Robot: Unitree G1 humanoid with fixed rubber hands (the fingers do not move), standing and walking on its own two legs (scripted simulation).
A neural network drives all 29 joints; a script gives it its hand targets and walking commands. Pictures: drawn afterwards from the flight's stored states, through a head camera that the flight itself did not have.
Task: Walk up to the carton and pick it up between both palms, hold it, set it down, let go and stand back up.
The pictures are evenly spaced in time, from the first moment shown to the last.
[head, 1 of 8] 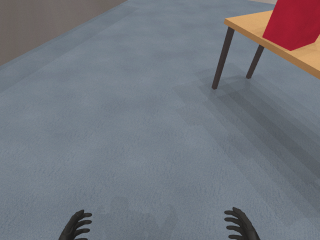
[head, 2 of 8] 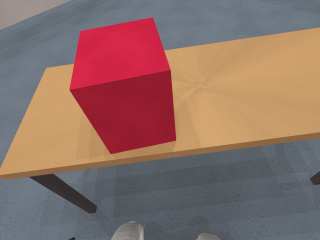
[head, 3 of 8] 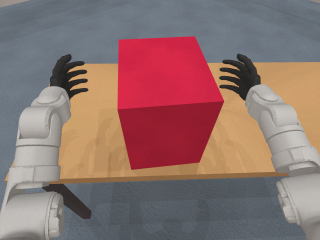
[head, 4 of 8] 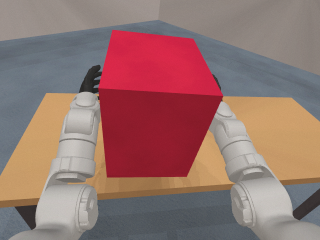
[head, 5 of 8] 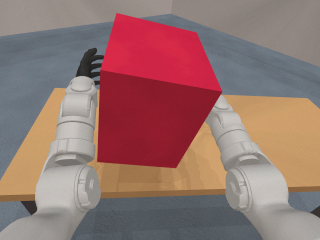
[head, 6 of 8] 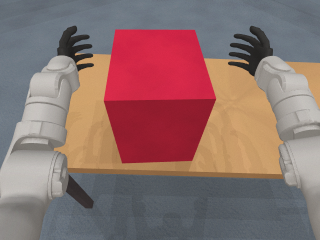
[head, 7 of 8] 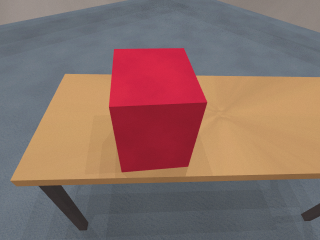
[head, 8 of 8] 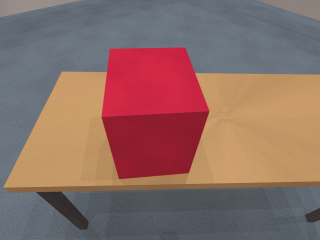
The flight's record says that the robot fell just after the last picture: no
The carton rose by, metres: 0.24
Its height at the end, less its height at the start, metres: +0.00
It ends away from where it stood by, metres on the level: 0.04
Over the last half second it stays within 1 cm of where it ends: yes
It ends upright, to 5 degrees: yes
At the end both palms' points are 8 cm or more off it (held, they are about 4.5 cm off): yes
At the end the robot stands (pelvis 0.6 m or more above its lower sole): yes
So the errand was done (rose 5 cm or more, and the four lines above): yes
